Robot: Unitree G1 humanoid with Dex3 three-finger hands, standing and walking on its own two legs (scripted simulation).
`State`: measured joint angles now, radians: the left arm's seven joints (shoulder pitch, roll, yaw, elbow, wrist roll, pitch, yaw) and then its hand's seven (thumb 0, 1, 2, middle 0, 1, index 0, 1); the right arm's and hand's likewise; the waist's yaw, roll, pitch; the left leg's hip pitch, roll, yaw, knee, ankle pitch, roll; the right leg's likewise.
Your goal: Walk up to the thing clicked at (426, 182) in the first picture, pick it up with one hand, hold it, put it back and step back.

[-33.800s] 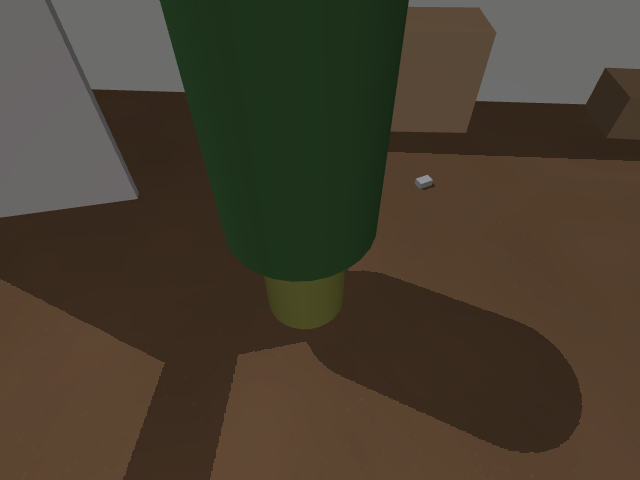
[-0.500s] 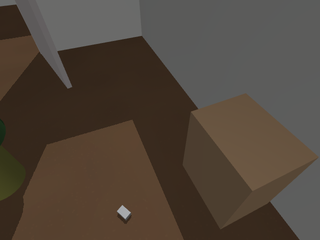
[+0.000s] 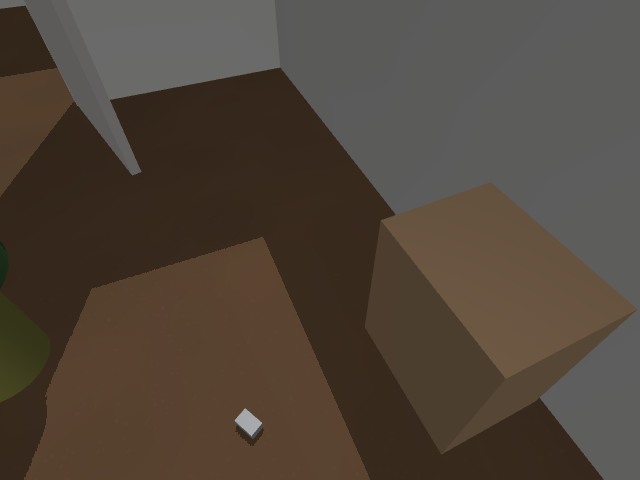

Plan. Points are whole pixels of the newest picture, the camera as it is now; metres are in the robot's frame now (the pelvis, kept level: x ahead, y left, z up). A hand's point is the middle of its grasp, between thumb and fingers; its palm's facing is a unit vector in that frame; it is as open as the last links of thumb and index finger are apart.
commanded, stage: stand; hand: left
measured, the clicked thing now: (249, 423) +0.43 +0.25 -0.77
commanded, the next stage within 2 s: none
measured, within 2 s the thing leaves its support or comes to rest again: neither
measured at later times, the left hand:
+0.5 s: hand out of the picture +0.07 +0.26 -0.16, palm faces -0.01 -0.94 -0.35, open 7.4 cm
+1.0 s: hand out of the picture +0.06 +0.26 -0.16, palm faces -0.01 -0.94 -0.35, open 7.4 cm
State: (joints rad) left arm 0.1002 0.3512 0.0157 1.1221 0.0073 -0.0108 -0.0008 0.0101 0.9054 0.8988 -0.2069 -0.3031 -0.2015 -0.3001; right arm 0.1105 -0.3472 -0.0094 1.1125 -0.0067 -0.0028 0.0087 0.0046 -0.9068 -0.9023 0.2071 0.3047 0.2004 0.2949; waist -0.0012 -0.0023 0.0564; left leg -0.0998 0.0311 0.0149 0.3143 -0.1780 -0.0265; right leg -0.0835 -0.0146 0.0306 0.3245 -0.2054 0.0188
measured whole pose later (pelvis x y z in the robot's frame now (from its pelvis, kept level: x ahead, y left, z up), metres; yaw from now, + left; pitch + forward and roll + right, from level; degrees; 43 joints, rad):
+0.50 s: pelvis +0.00 +0.00 +0.00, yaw +0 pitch -2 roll +0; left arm 0.12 0.36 0.00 1.12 0.01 -0.02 0.00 0.01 0.91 0.90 -0.21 -0.30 -0.20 -0.30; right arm 0.11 -0.35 0.00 1.12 0.00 0.00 0.01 0.00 -0.91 -0.90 0.21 0.30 0.20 0.29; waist 0.00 0.00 0.05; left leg -0.11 0.03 0.01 0.31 -0.17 -0.03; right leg -0.08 -0.02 0.02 0.32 -0.20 0.02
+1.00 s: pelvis -0.01 +0.00 +0.00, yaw +1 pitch -2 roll +0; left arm 0.13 0.36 0.00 1.12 0.01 -0.01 0.00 0.01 0.91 0.90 -0.21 -0.30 -0.20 -0.30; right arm 0.12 -0.35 0.00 1.13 -0.01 0.00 0.01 0.00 -0.91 -0.90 0.21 0.30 0.20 0.29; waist 0.00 0.00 0.05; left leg -0.11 0.03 0.01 0.32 -0.17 -0.03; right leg -0.09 -0.02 0.02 0.32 -0.20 0.02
